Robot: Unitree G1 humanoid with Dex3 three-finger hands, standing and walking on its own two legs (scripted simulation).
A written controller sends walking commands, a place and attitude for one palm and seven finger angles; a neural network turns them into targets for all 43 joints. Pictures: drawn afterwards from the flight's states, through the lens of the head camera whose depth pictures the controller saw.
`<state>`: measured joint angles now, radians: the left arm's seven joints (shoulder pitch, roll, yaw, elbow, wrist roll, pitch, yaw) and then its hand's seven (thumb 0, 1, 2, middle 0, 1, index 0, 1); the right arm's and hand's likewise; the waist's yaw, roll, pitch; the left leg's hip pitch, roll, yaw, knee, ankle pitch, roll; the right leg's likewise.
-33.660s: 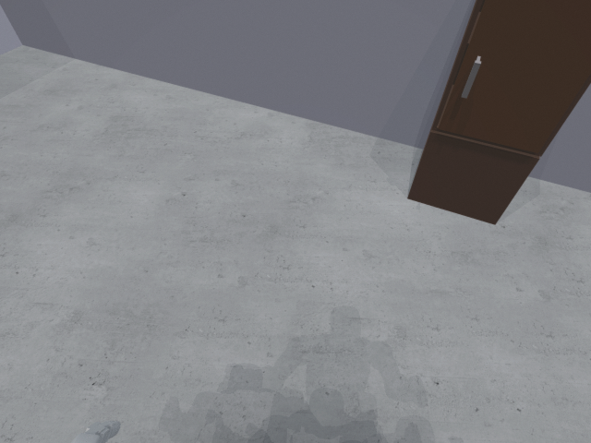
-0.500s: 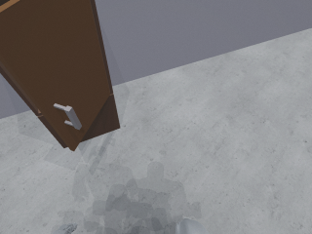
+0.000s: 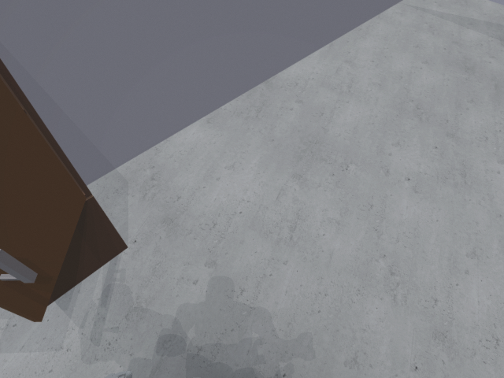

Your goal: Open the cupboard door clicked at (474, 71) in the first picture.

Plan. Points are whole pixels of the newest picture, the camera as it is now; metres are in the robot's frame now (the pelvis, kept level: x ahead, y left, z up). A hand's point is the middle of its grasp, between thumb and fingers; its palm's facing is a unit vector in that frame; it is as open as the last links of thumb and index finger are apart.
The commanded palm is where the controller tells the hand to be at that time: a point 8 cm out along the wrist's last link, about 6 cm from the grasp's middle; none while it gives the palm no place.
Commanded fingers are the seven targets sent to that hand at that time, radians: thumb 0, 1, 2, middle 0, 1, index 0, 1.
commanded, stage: walk to a spot facing it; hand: left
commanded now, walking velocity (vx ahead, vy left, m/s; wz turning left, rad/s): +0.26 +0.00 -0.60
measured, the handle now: (2, 267) +0.29 +0.49 -0.10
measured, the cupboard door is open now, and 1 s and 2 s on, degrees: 46 46 46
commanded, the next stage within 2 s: turn to face it in 1.46 s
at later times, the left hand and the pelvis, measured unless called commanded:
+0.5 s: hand (220, 291) +0.29 +0.08 -0.15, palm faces -0.33 -0.92 -0.23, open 7.3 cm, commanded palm none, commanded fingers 0.00 0.90 0.90 -0.20 -0.30 -0.20 -0.30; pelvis +0.11 -0.07 +0.00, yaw -18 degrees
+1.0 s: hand (248, 220) +0.46 +0.03 -0.16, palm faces -0.47 -0.87 -0.16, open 7.4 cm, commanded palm none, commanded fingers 0.00 0.90 0.90 -0.20 -0.30 -0.20 -0.30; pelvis +0.33 -0.11 +0.01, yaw -31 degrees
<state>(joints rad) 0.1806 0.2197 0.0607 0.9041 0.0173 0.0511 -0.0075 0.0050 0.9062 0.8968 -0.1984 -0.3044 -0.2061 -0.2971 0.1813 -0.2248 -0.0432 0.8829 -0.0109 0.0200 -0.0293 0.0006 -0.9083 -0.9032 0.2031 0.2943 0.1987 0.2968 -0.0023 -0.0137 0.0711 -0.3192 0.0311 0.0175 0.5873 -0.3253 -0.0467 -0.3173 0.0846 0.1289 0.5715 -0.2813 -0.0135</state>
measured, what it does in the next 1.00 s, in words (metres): walks ahead, turning right: right foot, then left foot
